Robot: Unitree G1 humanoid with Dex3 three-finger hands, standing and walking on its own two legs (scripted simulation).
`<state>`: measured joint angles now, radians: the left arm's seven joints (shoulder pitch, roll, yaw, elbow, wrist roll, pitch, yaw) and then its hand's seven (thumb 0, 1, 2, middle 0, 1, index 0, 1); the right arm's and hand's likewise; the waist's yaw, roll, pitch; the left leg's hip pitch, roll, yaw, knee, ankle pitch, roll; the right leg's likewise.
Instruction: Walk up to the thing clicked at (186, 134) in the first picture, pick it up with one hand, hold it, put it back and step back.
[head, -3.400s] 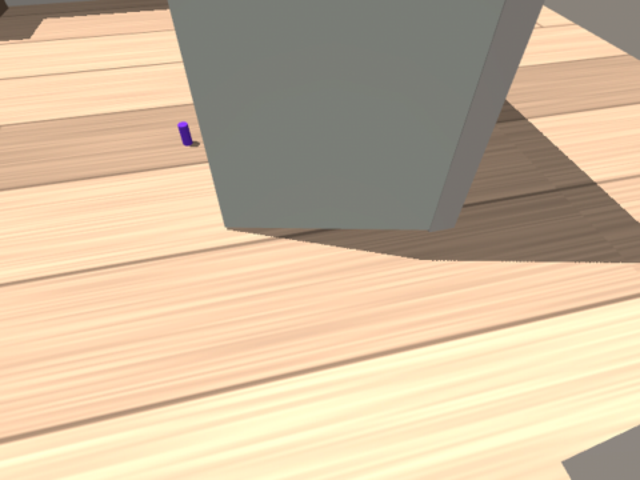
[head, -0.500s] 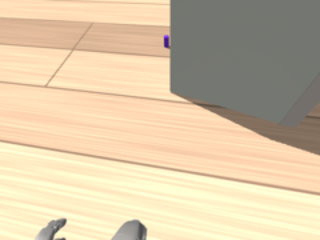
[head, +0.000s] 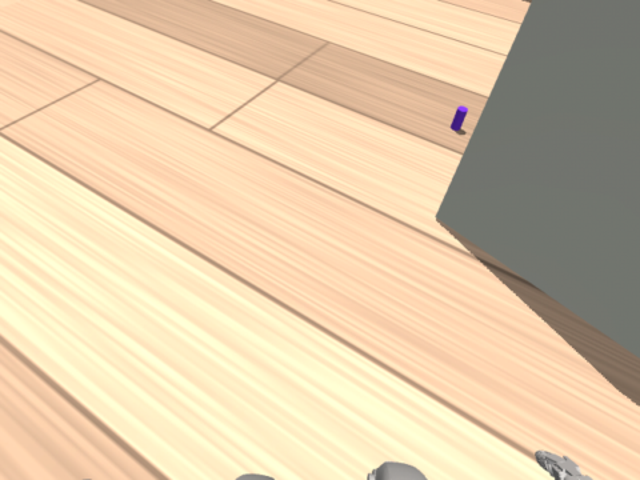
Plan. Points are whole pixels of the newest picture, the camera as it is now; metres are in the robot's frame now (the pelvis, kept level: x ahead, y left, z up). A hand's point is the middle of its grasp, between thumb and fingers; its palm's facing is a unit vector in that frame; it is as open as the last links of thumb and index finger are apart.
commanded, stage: walk up
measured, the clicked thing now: (458, 118) +1.87 -0.70 -0.70
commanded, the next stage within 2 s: stand in 1.76 s
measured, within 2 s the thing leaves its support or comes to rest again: neither
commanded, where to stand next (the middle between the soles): +0.06 +0.00 m, yaw +16 degrees
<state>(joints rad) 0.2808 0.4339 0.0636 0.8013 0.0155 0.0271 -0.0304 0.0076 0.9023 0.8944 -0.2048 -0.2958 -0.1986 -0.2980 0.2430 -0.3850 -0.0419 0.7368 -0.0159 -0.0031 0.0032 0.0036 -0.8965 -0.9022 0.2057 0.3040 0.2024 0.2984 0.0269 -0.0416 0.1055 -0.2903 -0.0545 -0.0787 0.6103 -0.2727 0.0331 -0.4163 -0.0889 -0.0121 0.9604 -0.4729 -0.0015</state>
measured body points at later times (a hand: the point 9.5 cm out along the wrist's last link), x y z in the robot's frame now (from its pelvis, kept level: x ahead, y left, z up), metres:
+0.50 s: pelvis -0.01 +0.00 -0.01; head +0.03 +0.01 +0.44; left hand -0.01 +0.34 -0.11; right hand +0.14 -0.30 -0.12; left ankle -0.01 +0.13 -0.73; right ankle +0.03 -0.15 -0.73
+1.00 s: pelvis -0.02 +0.00 -0.01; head -0.02 +0.00 +0.44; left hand -0.05 +0.31 -0.13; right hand +0.17 -0.27 -0.12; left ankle -0.01 +0.13 -0.73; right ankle +0.03 -0.15 -0.73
